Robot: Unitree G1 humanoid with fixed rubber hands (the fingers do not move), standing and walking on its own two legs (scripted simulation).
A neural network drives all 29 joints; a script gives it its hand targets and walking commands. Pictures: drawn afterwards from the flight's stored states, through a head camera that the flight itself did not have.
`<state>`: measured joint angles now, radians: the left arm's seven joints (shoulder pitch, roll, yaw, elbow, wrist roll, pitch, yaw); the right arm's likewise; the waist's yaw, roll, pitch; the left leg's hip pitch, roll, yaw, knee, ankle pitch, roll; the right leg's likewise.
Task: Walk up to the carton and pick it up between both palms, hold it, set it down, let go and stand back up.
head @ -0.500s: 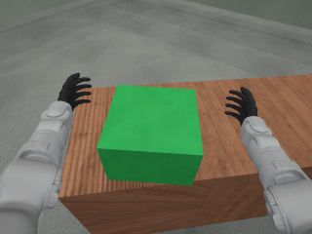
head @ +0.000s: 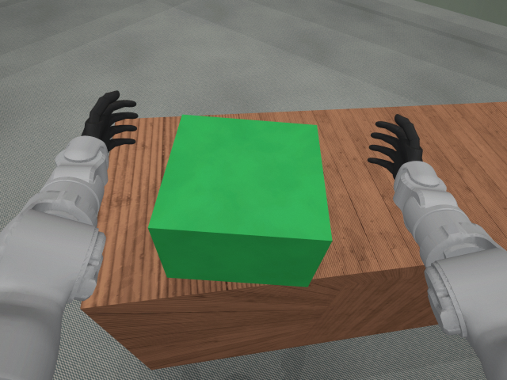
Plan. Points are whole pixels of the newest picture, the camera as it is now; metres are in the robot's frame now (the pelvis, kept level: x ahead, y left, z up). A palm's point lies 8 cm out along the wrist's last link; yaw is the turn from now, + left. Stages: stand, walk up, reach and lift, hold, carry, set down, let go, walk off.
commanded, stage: reach and lift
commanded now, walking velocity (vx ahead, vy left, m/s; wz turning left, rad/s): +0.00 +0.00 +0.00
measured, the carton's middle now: (243, 199) +0.48 +0.01 -0.03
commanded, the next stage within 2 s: none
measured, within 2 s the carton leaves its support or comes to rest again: neither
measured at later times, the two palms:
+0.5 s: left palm (133, 172) +0.48 +0.20 +0.05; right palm (380, 193) +0.43 -0.23 +0.05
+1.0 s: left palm (139, 172) +0.47 +0.19 +0.06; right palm (350, 192) +0.44 -0.17 +0.05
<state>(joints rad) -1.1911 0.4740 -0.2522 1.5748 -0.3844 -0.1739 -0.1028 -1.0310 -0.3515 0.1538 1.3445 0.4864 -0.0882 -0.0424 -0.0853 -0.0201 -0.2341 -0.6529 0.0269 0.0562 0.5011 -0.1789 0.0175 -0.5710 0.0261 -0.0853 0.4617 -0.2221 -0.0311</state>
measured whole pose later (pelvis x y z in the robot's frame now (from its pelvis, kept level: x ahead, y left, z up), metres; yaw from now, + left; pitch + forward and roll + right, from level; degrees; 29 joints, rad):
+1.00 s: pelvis -0.01 +0.00 -0.02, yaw +0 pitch +29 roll -2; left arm -1.22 0.33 -0.13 1.68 -0.25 -0.37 -0.01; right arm -1.04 -0.15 -0.05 1.42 0.26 -0.29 -0.10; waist -0.10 -0.02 -0.32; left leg -0.94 0.03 0.04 0.64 -0.20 0.02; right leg -0.86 0.02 -0.10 0.62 -0.26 -0.03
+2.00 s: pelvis +0.00 +0.01 +0.00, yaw +1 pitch +20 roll -2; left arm -1.06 0.23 0.39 1.48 0.21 -0.42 -0.02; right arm -0.87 -0.04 -0.63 1.13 -0.32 -0.37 -0.05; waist -0.05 0.00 -0.12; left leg -0.64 0.00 0.04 0.43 -0.14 0.03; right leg -0.55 0.01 -0.10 0.38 -0.18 -0.02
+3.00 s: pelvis +0.00 +0.00 +0.01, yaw -1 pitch +11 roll -1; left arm -0.84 0.14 0.33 1.25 0.20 -0.28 0.00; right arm -0.68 -0.02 -0.52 1.02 -0.29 -0.29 -0.05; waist 0.01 -0.03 -0.10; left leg -0.41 0.01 0.08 0.33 -0.11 0.02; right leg -0.34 0.02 -0.06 0.29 -0.15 -0.02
